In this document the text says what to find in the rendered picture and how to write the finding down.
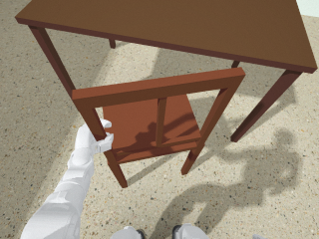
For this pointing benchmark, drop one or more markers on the robot left hand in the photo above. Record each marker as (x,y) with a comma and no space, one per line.
(85,138)

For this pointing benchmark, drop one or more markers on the chair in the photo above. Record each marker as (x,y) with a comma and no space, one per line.
(152,118)

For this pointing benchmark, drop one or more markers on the table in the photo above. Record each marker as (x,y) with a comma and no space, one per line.
(269,33)

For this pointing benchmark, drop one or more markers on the right robot shin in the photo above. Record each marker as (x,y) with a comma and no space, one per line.
(185,224)

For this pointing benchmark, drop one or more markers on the left robot upper arm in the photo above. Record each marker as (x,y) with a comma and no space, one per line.
(54,225)

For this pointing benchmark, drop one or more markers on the robot left forearm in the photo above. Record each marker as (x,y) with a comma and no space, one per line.
(73,187)

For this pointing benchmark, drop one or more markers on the robot left thigh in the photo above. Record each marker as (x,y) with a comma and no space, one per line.
(126,234)

